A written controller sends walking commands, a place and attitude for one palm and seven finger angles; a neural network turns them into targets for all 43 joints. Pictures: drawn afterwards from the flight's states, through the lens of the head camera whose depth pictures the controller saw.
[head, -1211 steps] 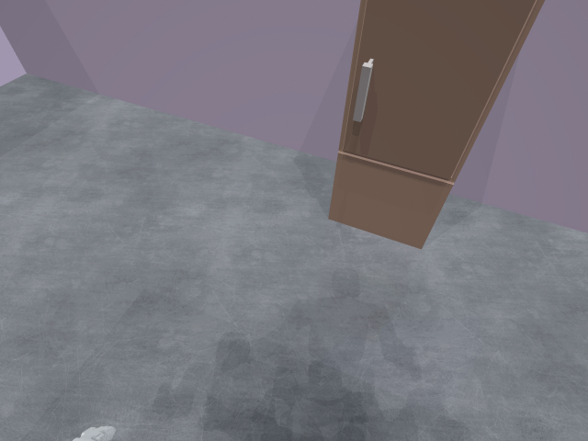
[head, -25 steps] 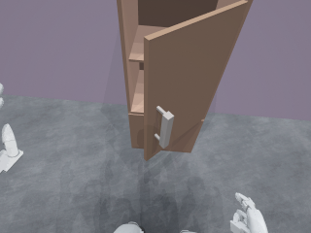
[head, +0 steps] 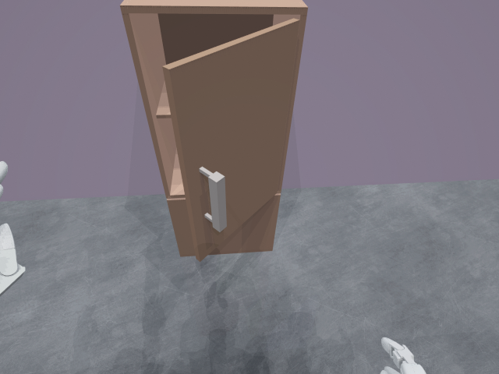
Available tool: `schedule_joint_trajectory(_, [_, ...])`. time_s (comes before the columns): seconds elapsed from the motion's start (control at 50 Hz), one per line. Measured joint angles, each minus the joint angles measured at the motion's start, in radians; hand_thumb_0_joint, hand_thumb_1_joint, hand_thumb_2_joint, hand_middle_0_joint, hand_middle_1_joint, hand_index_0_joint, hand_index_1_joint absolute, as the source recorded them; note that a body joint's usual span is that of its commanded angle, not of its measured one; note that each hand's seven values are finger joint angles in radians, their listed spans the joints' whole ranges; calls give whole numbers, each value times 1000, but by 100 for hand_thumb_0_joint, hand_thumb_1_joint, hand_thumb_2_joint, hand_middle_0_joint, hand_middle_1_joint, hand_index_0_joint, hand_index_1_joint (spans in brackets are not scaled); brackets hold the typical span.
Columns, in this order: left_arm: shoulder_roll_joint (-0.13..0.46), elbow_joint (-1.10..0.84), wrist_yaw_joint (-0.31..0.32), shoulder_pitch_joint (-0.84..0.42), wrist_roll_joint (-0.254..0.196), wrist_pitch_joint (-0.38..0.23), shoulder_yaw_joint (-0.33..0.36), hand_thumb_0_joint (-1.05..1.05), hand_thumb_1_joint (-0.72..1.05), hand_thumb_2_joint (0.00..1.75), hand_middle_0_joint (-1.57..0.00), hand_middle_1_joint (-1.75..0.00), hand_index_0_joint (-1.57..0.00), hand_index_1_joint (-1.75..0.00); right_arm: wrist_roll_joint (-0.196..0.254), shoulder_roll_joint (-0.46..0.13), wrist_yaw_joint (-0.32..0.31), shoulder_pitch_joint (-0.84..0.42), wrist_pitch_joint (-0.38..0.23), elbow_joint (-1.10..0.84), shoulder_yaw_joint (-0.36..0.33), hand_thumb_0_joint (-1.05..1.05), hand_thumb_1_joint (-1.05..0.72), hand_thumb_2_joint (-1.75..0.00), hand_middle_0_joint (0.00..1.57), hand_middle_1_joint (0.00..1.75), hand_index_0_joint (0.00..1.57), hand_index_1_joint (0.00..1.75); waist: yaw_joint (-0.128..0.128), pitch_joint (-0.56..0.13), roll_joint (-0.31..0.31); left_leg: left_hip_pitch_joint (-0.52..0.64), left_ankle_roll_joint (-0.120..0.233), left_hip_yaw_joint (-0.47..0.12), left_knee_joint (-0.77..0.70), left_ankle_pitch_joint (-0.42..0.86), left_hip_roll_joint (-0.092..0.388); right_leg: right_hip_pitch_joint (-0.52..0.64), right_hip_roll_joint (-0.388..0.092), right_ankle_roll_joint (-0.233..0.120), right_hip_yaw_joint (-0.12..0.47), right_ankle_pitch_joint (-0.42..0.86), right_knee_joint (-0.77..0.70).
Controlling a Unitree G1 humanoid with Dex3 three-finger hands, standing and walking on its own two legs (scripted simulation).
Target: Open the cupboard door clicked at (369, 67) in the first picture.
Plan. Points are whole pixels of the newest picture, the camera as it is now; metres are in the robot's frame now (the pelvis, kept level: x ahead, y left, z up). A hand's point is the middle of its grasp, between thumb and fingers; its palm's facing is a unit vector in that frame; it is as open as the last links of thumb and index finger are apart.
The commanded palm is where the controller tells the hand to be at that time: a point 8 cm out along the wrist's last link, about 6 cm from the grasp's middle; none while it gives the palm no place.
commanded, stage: stop stepping back and stand still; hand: left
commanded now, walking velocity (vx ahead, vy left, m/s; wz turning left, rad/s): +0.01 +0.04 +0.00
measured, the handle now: (212, 199) +0.53 +0.10 -0.07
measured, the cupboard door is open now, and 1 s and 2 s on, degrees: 44 44 44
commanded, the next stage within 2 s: let the arm hang, fingers relaxed in 1.20 s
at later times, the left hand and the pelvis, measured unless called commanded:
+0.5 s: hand (16, 266) +0.20 +0.27 +0.17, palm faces +0.45 -0.76 -0.47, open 7.4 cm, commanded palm +0.14 +0.30 +0.20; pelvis +0.00 +0.00 +0.01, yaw -1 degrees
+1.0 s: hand (65, 262) +0.21 +0.22 +0.17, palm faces +0.33 -0.79 -0.52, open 7.4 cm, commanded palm +0.16 +0.27 +0.20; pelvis +0.01 -0.02 +0.01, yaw -2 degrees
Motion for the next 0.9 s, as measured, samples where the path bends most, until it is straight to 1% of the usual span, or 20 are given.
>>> schedule_joint_trajectory(0.06, [-34, 53, 8, -31, 9, 1, -18, 1, 88, 90, -22, -30, -21, -30, -1, -35, -15, 53, -10, 29, -24, 1, -90, -90, 21, 30, 20, 30, 5, -14, 10, 11, -2, -9, 50, -38, -9, 38, -4, 1, -6, -15, 1])
schedule_joint_trajectory(0.12, [-71, 82, 15, -80, 19, -3, -32, 1, 89, 90, -21, -30, -21, -30, -2, -45, -26, 76, -23, 65, -38, 1, -91, -90, 20, 30, 20, 30, 14, -3, -4, 27, 11, -4, 78, -61, -22, 62, -18, 7, -8, -34, 16])
schedule_joint_trajectory(0.2, [-97, 78, 22, -141, 20, 2, -23, 1, 89, 90, -21, -30, -21, -30, -9, -12, -26, 37, -54, 59, -36, 1, -91, -90, 20, 30, 20, 30, 13, 42, -36, 36, 20, 21, 20, -26, -40, -1, -44, 14, 2, -45, 93])
schedule_joint_trajectory(0.26, [-76, 33, 19, -128, 14, 3, -7, 2, 89, 90, -21, -30, -21, -30, -14, 32, -11, -2, -75, 17, -19, 1, -91, -90, 20, 30, 20, 30, -8, 71, -32, 33, 5, 12, -68, 29, -41, -49, -29, -3, -11, -8, 63])
schedule_joint_trajectory(0.3, [-59, -7, 9, -76, 9, 0, -4, 2, 89, 90, -21, -30, -21, -30, -10, 52, 5, -12, -74, -5, -6, 1, -91, -90, 20, 30, 20, 30, -15, 68, -14, 14, -11, -4, -73, -11, -34, -50, -17, -11, -23, 26, 16])
schedule_joint_trajectory(0.34, [-42, -47, 4, -3, 3, -3, 4, 1, 89, 90, -21, -30, -21, -30, -9, 63, 16, -14, -62, -8, 7, 1, -91, -90, 21, 30, 20, 30, 9, 50, -5, 2, -21, -13, -8, -73, -25, -49, -8, -16, -7, 41, -8])
schedule_joint_trajectory(0.38, [-38, -57, 6, 41, 7, -6, 4, 1, 89, 90, -21, -30, -21, -30, -9, 62, 18, -5, -53, -1, 17, 1, -90, -90, 21, 30, 21, 30, 39, 24, 6, 42, -16, -17, 15, -45, -16, -41, 3, -16, 14, 39, -15])
schedule_joint_trajectory(0.42, [-45, -12, 7, 1, 13, -1, -12, 1, 89, 90, -21, -30, -21, -30, -5, 62, 8, -10, -52, 21, 17, 1, -90, -90, 21, 30, 21, 30, 52, 20, 1, 66, -6, -14, 4, -78, -32, -36, -11, -4, 13, 28, 3])
schedule_joint_trajectory(0.48, [-86, 90, 10, -102, 19, 36, -42, 1, 89, 90, -21, -30, -21, -30, 0, 50, 0, -38, -46, 33, 16, 1, -90, -90, 21, 30, 21, 30, 65, 37, 13, 96, 3, -13, -19, -74, -40, -67, -23, 37, 1, 48, 100])
schedule_joint_trajectory(0.52, [-99, 123, 11, -142, 18, 63, -50, 1, 89, 90, -21, -30, -21, -30, 0, 51, 0, -53, -50, 23, 18, 1, -90, -90, 21, 30, 21, 30, 63, 39, 5, 101, 1, -11, -37, -60, -45, -81, -29, 46, 0, 38, 108])
schedule_joint_trajectory(0.54, [-102, 124, 11, -147, 19, 72, -50, 1, 89, 90, -21, -30, -21, -30, -1, 53, 1, -61, -51, 12, 21, 1, -90, -90, 21, 30, 21, 30, 60, 39, -4, 97, -3, -7, -44, -54, -48, -77, -34, 39, -3, 25, 78])
schedule_joint_trajectory(0.58, [-118, 108, 9, -136, 23, 76, -57, 1, 89, 90, -21, -30, -21, -30, -4, 50, 2, -71, -54, -12, 22, 1, -90, -90, 21, 30, 21, 30, 46, 42, 1, 80, -13, -15, -44, -46, -41, -67, -25, -16, -19, 18, 23])
schedule_joint_trajectory(0.6, [-126, 90, 6, -120, 23, 76, -65, 1, 89, 90, -21, -30, -20, -30, -5, 45, 5, -70, -53, -21, 20, 1, -90, -90, 21, 30, 21, 30, 40, 44, 11, 74, -14, -25, -36, -54, -32, -61, -13, -27, -26, 38, 3])
schedule_joint_trajectory(0.66, [-117, 17, 1, -55, 24, 53, -74, 2, 89, 90, -21, -30, -21, -30, 0, 37, 10, -53, -45, -23, 14, 1, -90, -90, 21, 30, 21, 30, 51, 41, 4, 68, -5, -29, 43, -103, -18, -44, 6, -31, -18, 66, -33])
schedule_joint_trajectory(0.68, [-109, 3, 2, -41, 25, 42, -71, 2, 89, 90, -21, -30, -21, -30, 1, 33, 8, -44, -42, -22, 12, 1, -90, -90, 21, 30, 21, 30, 56, 38, -2, 82, -2, -25, 39, -108, -16, -40, 10, -31, -14, 65, -36])
schedule_joint_trajectory(0.72, [-97, 3, 6, -49, 26, 28, -62, 1, 89, 90, -21, -30, -21, -30, 4, 26, 1, -35, -38, -12, 4, 1, -90, -90, 21, 30, 21, 30, 59, 45, -20, 111, -14, -20, 6, -131, -23, -44, 0, -19, -14, 54, -8])
schedule_joint_trajectory(0.8, [-88, 49, 14, -107, 24, 47, -46, 1, 89, 90, -21, -30, -21, -30, 9, 13, 1, -42, -31, -9, -14, 1, -90, -90, 21, 30, 20, 30, 52, 68, -16, 142, -15, -15, -25, -110, -26, -105, -11, 46, -23, 71, 135])
schedule_joint_trajectory(0.84, [-74, 58, 16, -112, 21, 57, -32, 1, 89, 90, -21, -30, -21, -30, 7, 18, 4, -46, -40, -21, -13, 1, -91, -90, 21, 30, 20, 30, 43, 69, -25, 137, -17, -6, -30, -106, -31, -125, -22, 51, -19, 46, 102])
schedule_joint_trajectory(0.86, [-70, 59, 17, -109, 22, 58, -28, 1, 89, 90, -21, -30, -21, -30, 6, 20, 4, -48, -45, -28, -11, 1, -91, -90, 21, 30, 20, 30, 37, 70, -27, 130, -21, -4, -28, -105, -33, -122, -26, 35, -26, 42, 72])
schedule_joint_trajectory(0.9, [-83, 57, 12, -92, 24, 58, -39, 1, 89, 90, -21, -30, -21, -30, 3, 16, 6, -46, -47, -33, -9, 1, -91, -90, 21, 30, 20, 30, 20, 74, 4, 115, -27, -22, -19, -104, -17, -111, -5, -23, -45, 63, 30])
